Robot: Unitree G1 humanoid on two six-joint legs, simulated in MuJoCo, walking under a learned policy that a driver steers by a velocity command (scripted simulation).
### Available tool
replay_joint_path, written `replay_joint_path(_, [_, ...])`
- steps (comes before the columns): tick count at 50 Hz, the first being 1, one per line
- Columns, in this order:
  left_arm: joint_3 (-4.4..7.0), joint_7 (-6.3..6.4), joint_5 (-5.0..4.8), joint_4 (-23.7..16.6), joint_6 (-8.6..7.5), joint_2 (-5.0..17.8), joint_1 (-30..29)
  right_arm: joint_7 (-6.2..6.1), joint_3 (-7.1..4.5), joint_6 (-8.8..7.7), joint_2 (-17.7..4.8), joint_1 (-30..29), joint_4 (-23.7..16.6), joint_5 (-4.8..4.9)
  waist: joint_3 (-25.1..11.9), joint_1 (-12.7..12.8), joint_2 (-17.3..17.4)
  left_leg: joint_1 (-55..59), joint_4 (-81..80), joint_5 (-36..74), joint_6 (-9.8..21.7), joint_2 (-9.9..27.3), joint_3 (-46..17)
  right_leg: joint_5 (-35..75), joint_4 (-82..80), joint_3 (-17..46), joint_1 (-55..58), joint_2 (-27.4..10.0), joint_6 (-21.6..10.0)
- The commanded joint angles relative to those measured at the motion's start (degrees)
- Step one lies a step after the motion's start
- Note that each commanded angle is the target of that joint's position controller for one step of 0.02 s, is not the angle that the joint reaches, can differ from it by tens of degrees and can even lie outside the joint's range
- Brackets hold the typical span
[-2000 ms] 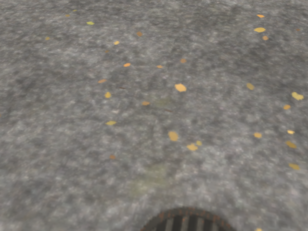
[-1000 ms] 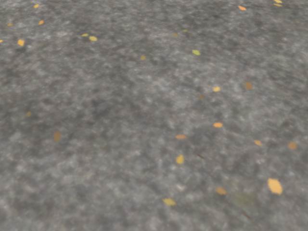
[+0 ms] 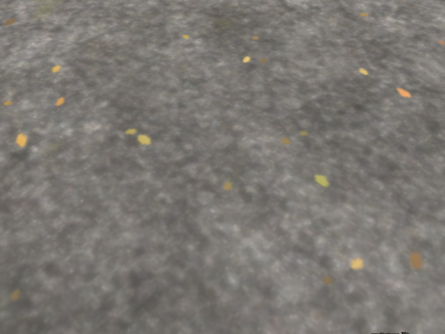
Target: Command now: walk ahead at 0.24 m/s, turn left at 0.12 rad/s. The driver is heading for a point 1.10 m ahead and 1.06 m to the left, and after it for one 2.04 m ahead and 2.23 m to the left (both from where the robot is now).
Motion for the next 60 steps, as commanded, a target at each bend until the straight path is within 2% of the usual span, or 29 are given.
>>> replay_joint_path(1, [0.82,1.03,0.43,-1.2,0.77,5.7,10.7,0.01,-3.96,1.03,-12.0,19.8,2.8,2.81,-20.6,-5.3,8.1,36.4,-4.2,45.3,16.2,23.4,-31.4,-8.2,33.0,-0.8,-21.9,-0.2,0.5])
replay_joint_path(2, [0.95,0.84,1.54,-2.5,1.09,5.6,4.1,0.14,-3.06,1.25,-8.8,14.6,2.0,3.15,-12.8,-4.5,4.6,29.8,-5.7,41.1,14.8,19.9,-25.3,-4.6,33.7,-0.1,-24.2,-2.3,0.8])
replay_joint_path(3, [0.73,0.67,1.95,-3.7,1.16,4.7,-0.2,0.07,-2.45,1.48,-6.7,11.1,1.5,2.67,-8.7,-3.8,3.2,24.7,-7.4,40.3,13.1,16.9,-21.5,-1.6,31.6,-0.2,-24.7,-3.9,1.2])
replay_joint_path(4, [0.91,0.52,2.09,-4.6,1.67,4.9,-2.8,-0.21,-2.5,1.56,-6.9,10.5,1.5,2.65,-6.4,-3.2,4.2,21.1,-8.8,41.2,11.8,14.6,-18.7,0.3,29.8,-0.2,-24.3,-4.9,1.8])
replay_joint_path(8, [0.74,0.56,1.83,-5.2,3.83,4.2,-2.5,-0.32,-3.7,2.19,-9.4,11.2,1.9,2.28,-9.2,-1.2,4.7,15.3,-10.3,36.8,11.2,11.1,-15.8,3.0,26.2,-1.3,-19.1,-4.2,3.6])
replay_joint_path(16, [0.65,1.56,1.58,-9.6,5.79,4.9,-13.9,-0.48,-5.68,5.63,-11.3,14.2,1.0,1.37,-5.6,-4.7,6.7,9.6,-15.8,-7.9,10.9,8.9,-24.7,4.3,16.4,-0.3,-22.3,-3.8,4.2])
replay_joint_path(21, [0.16,2.38,0.52,-11.0,4.92,4.9,-14.1,-0.28,-6.51,6.88,-11.8,13.5,0.3,1.07,-5.4,-5.2,7.6,9.7,-13.6,-5.0,9.6,8.2,-29.0,2.0,7.2,-0.2,-16.9,-1.3,3.0])
replay_joint_path(24, [0.01,3.01,0.05,-10.0,3.96,4.8,-7.7,-0.21,-6.71,7.7,-11.6,10.6,-0.5,1.87,-5.4,-1.8,7.3,6.4,-10.8,-4.7,5.4,5.4,-30.1,7.5,-10.2,-0.9,-5.8,0.0,1.1])
replay_joint_path(25, [0.64,3.45,0.59,-10.0,3.56,7.4,-6.5,-0.45,-6.3,7.73,-9.9,10.7,-1.0,2.45,-4.9,-1.8,3.7,2.0,-7.6,-12.3,2.1,2.0,-27.7,7.6,-18.1,3.4,-1.0,-4.8,-0.1])
replay_joint_path(26, [1.78,3.76,1.67,-11.6,3.63,13.3,-8.2,-0.62,-5.4,7.62,-5.7,12.8,-2.2,3.31,-5.6,-3.8,-9.3,-5.6,5.5,-23.2,-1.7,-5.6,-17.5,1.5,-24.2,19.4,2.8,-20.1,-4.5])
replay_joint_path(27, [2.18,3.37,2.24,-13.4,3.94,15.2,-14.5,-1.08,-6.27,7.44,-9.1,12.8,-1.7,1.68,-1.2,-4.8,-11.3,-9.7,18.1,-26.4,-2.5,-9.6,-8.2,7.8,-26.1,25.8,-6.3,-27.2,-9.3])
replay_joint_path(28, [1.35,3.08,2.18,-13.7,3.89,11.4,-14.7,-0.81,-7.0,7.47,-11.8,12.2,-1.5,0.55,-1.0,-5.7,-6.3,-5.5,26.5,-24.5,-2.8,-5.4,-8.9,16.1,-23.7,21.6,-10.2,-25.9,-10.8])
replay_joint_path(29, [0.51,2.79,1.69,-14.0,3.71,8.3,-17.2,-0.39,-7.17,7.72,-11.4,13.7,-0.5,0.57,-0.7,-7.6,-4.4,-4.2,30.8,-21.4,-2.9,-5.0,-8.5,21.5,-22.0,15.2,-11.2,-21.9,-9.5])
replay_joint_path(30, [0.25,2.61,1.5,-14.7,3.62,7.3,-18.7,-0.05,-7.11,8.24,-10.8,15.2,0.3,0.52,-0.9,-8.4,-5.1,-4.5,34.6,-18.9,-3.4,-4.8,-7.7,25.3,-20.7,9.8,-9.8,-18.5,-7.9])
replay_joint_path(31, [0.22,2.72,1.57,-15.3,3.61,7.3,-18.8,0.45,-7.01,8.7,-10.6,16.1,0.8,0.62,-1.8,-8.1,-7.4,-5.6,37.8,-18.0,-4.1,-4.7,-6.6,29.5,-19.5,6.6,-7.6,-16.9,-7.5])
replay_joint_path(33, [0.35,2.58,1.72,-15.0,3.68,7.5,-15.6,1.17,-6.61,9.19,-10.2,14.1,0.1,1.13,-2.6,-6.1,-7.5,-7.6,38.2,-17.7,-5.5,-3.9,-5.1,37.4,-17.4,3.3,-3.2,-16.4,-8.2])
replay_joint_path(37, [1.38,2.45,1.71,-13.3,3.79,9.7,-9.2,1.93,-5.61,9.81,-9.0,8.5,-2.6,1.59,-3.7,-2.3,-8.5,-9.4,30.3,-19.1,-7.0,-2.2,-3.7,42.2,-15.2,2.3,5.4,-18.9,-9.6])
replay_joint_path(43, [2.46,0.95,2.14,-13.3,3.95,12.1,-10.4,2.5,-4.45,10.02,-8.2,5.9,-5.3,2.51,-4.9,-1.7,-10.9,2.7,15.9,-21.4,-4.6,-1.0,1.1,41.9,-12.8,-2.1,1.0,-20.7,-9.1])
replay_joint_path(46, [2.97,0.43,1.79,-13.0,4.33,13.3,-10.9,2.39,-4.39,9.53,-8.5,6.7,-6.1,2.69,-5.6,-2.5,-11.3,8.0,7.0,-19.0,-2.6,-1.5,2.8,40.6,-9.5,-3.2,-0.3,-21.6,-7.6])
replay_joint_path(48, [3.02,0.27,1.1,-12.5,4.75,12.8,-10.7,1.5,-4.53,8.46,-9.3,10.0,-5.3,1.54,-6.2,-5.4,-6.1,18.2,-8.0,-6.4,-0.9,-1.6,0.5,30.6,-1.5,-7.3,-7.2,-20.0,-2.1])
replay_joint_path(49, [2.33,-0.03,1.51,-13.3,5.17,9.8,-8.6,0.83,-5.67,7.51,-14.8,11.5,-5.4,0.58,-6.4,-5.2,7.9,25.9,-14.5,-0.2,1.6,10.1,-16.6,11.2,12.6,-12.2,-19.1,-14.6,2.1])
replay_joint_path(50, [1.05,0.78,1.93,-17.4,5.98,6.3,-12.0,0.84,-7.45,7.25,-22.4,13.1,-6.2,1.68,-4.2,-5.7,16.3,23.0,-12.4,21.3,11.0,23.5,-32.9,-11.6,20.5,-9.9,-30.5,-5.0,4.7])
replay_joint_path(51, [1.48,1.35,1.88,-16.9,6.8,8.8,-14.2,0.83,-7.25,7.2,-19.5,16.8,-5.0,2.27,-5.1,-8.3,8.0,23.2,-9.8,26.9,14.7,22.0,-28.1,-10.8,27.3,-3.3,-29.8,-6.9,4.6])
replay_joint_path(52, [1.48,1.25,0.98,-16.5,6.97,8.6,-13.7,0.48,-6.31,7.34,-16.7,13.6,-5.0,2.32,-3.1,-6.2,8.2,20.6,-10.3,22.2,14.3,18.6,-24.0,-6.6,28.8,-2.0,-30.0,-7.2,4.4])
replay_joint_path(53, [1.77,1.03,0.66,-15.5,6.59,9.4,-13.3,0.09,-5.52,7.64,-14.2,9.0,-5.7,2.15,-0.8,-4.2,6.8,18.4,-11.5,16.1,11.3,13.7,-19.9,-0.9,26.8,-0.9,-29.5,-8.0,4.4])
replay_joint_path(54, [2.24,0.82,1.35,-15.2,6.32,10.6,-12.9,-0.42,-5.14,7.7,-13.2,6.5,-6.4,2.37,-0.9,-3.4,8.3,18.8,-11.4,15.3,9.5,10.9,-18.2,2.3,26.1,-1.2,-29.2,-7.7,4.4])
replay_joint_path(55, [2.36,0.46,1.98,-14.3,6.25,11.0,-11.4,-0.56,-4.88,7.7,-12.6,6.4,-6.5,2.34,-2.6,-3.2,8.4,19.5,-10.8,19.3,9.3,9.5,-17.1,4.1,27.3,-1.6,-28.0,-7.0,4.8])
replay_joint_path(57, [2.27,0.01,1.79,-14.2,6.45,10.2,-10.9,-0.3,-5.12,7.46,-13.5,8.4,-6.1,2.55,-4.8,-3.4,5.6,20.7,-10.4,19.9,9.3,9.4,-17.6,5.4,27.6,-1.5,-27.5,-6.2,5.2])
replay_joint_path(60, [2.0,0.21,1.6,-15.1,6.93,9.2,-12.8,-0.17,-5.46,7.22,-14.3,10.6,-5.6,2.39,-3.9,-4.4,5.9,21.4,-11.0,14.1,9.9,9.3,-20.6,5.6,24.2,-0.8,-29.2,-5.8,5.5])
